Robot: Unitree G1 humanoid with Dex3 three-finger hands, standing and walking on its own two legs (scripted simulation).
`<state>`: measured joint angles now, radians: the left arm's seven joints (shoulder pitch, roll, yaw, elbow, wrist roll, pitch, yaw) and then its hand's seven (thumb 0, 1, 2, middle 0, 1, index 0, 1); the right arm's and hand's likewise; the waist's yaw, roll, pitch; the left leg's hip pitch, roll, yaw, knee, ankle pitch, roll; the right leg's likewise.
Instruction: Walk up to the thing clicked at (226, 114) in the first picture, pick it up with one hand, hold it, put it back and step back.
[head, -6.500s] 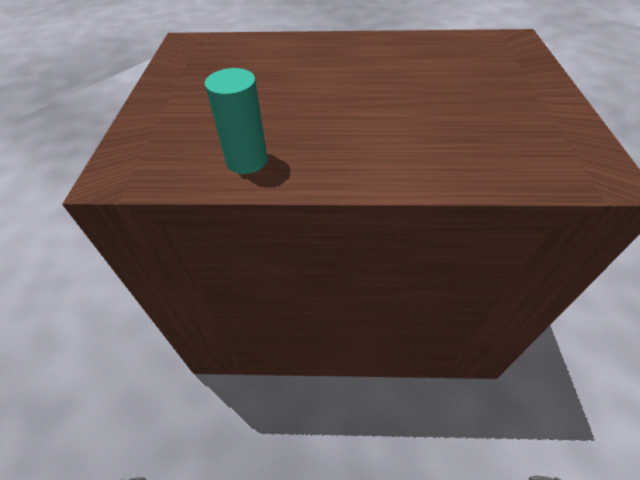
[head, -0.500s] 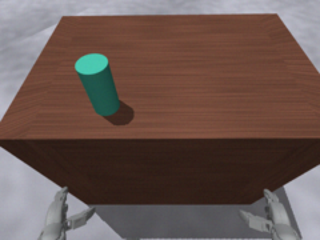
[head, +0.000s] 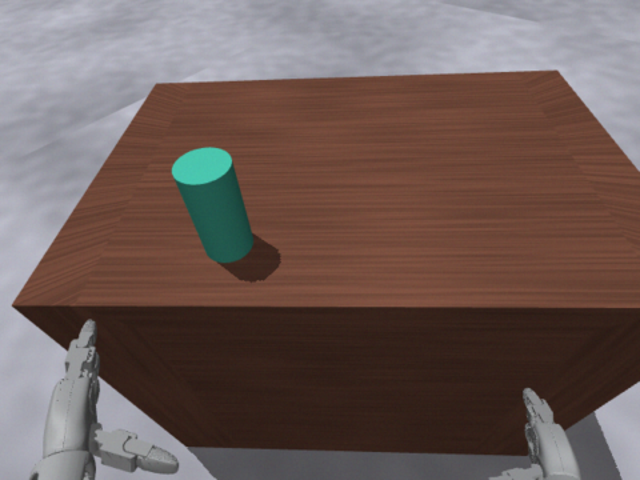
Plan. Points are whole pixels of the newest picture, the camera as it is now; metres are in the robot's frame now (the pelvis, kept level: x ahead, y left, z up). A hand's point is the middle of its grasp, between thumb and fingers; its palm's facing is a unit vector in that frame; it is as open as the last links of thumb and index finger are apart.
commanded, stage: rise first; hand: left
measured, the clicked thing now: (217, 208) +0.43 +0.18 +0.10
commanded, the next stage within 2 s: go down in 1.24 s
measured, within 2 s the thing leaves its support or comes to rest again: neither
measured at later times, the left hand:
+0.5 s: hand (76, 394) +0.16 +0.25 +0.12, palm faces +0.35 -0.83 -0.44, open 17.6 cm
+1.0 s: hand (41, 372) +0.16 +0.25 +0.18, palm faces +0.40 -0.80 -0.45, open 17.6 cm
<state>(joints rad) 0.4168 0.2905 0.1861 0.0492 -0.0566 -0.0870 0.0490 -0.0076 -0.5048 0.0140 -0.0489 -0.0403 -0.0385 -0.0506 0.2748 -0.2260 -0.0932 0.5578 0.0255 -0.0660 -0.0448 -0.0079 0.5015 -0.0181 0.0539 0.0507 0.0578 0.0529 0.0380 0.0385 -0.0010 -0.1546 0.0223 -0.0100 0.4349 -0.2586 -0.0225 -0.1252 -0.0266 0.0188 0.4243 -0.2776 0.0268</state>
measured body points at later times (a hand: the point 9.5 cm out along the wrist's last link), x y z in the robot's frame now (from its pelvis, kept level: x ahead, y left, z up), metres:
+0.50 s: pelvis -0.02 -0.01 +0.00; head -0.02 -0.03 +0.45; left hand +0.14 +0.29 +0.15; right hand +0.15 -0.27 -0.10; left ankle -0.02 +0.13 -0.74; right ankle -0.03 -0.14 -0.74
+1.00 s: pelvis -0.02 +0.00 +0.00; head -0.03 -0.02 +0.45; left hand +0.14 +0.29 +0.20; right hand +0.14 -0.27 -0.09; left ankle -0.02 +0.13 -0.74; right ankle -0.03 -0.14 -0.74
